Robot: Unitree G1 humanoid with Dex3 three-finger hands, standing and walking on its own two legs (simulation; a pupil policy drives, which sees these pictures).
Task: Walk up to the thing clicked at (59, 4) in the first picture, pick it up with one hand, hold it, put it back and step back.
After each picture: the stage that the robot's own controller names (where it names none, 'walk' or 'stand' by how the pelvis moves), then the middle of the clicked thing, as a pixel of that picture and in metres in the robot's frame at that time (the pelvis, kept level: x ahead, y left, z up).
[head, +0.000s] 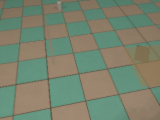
stand; (59, 5) +2.35 +0.39 -0.72
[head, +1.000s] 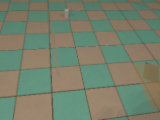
walk; (66, 13) +2.22 +0.18 -0.71
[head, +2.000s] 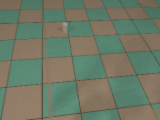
walk; (65, 27) +1.59 +0.17 -0.72
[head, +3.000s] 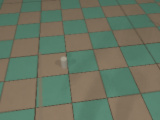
walk; (64, 62) +1.09 +0.17 -0.71
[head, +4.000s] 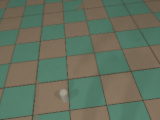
walk; (64, 95) +0.69 +0.23 -0.71
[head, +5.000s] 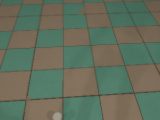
walk; (58, 119) +0.46 +0.20 -0.69
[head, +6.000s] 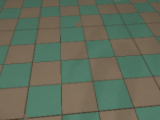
stand; out of the picture +0.38 +0.19 -0.72
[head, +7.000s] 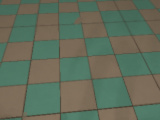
stand; out of the picture +0.37 +0.19 -0.73
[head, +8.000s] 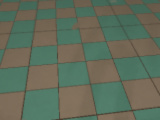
stand; out of the picture +0.35 +0.20 -0.72
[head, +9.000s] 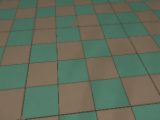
stand; out of the picture +0.38 +0.21 -0.73
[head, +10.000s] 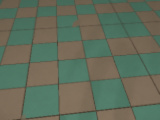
stand; out of the picture +0.38 +0.21 -0.73
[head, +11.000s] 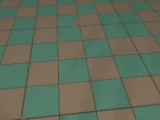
stand; out of the picture +0.37 +0.21 -0.73
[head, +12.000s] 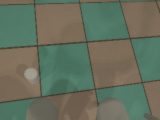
go down; (32, 76) +0.43 +0.23 -0.44
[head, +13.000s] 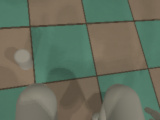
go down; (24, 60) +0.46 +0.25 -0.32
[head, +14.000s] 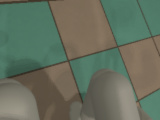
close in; out of the picture +0.44 +0.29 -0.23
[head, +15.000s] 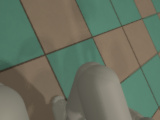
close; out of the picture +0.43 +0.31 -0.22
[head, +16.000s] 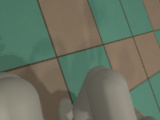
lift; out of the picture +0.38 +0.29 -0.23
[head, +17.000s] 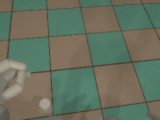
close; (46, 105) +0.38 +0.21 -0.52
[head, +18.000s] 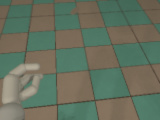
close; out of the picture +0.34 +0.20 -0.67
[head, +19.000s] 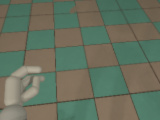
hold; out of the picture +0.35 +0.21 -0.68
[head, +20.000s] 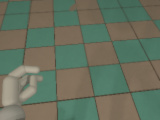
stand; out of the picture +0.35 +0.20 -0.67
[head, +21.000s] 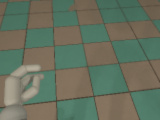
stand; out of the picture +0.35 +0.20 -0.67
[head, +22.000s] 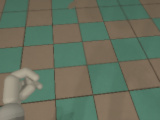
crouch; out of the picture +0.35 +0.20 -0.67
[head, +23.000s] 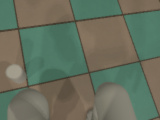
lower; (17, 74) +0.41 +0.23 -0.33
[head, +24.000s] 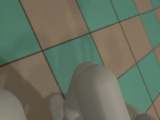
lower; out of the picture +0.38 +0.29 -0.23
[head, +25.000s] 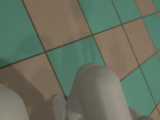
lower; out of the picture +0.38 +0.29 -0.22
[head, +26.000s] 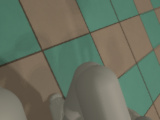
lower; out of the picture +0.38 +0.29 -0.23
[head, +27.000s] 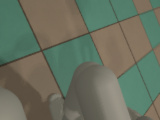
lower; out of the picture +0.38 +0.29 -0.23
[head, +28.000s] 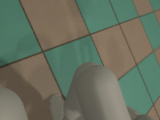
open; out of the picture +0.38 +0.28 -0.23
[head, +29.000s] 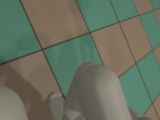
rise; out of the picture +0.31 +0.23 -0.25
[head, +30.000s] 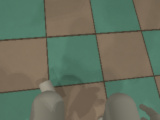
walk; (49, 92) +0.34 +0.17 -0.43
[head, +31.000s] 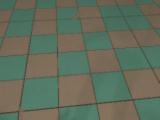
stand; out of the picture +0.27 +0.13 -0.69
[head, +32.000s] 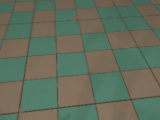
stand; out of the picture +0.29 +0.12 -0.69
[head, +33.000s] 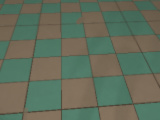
stand; out of the picture +0.31 +0.08 -0.73
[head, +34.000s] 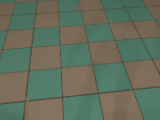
walk; out of the picture +0.36 +0.03 -0.73
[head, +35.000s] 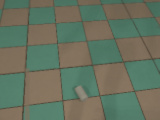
walk; (81, 93) +0.61 -0.02 -0.73
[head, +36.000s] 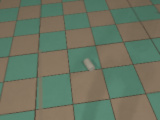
walk; (89, 64) +0.96 +0.00 -0.73
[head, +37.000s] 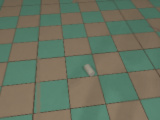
stand; (89, 70) +1.04 -0.06 -0.74
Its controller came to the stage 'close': yes
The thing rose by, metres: 0.01
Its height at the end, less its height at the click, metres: -0.02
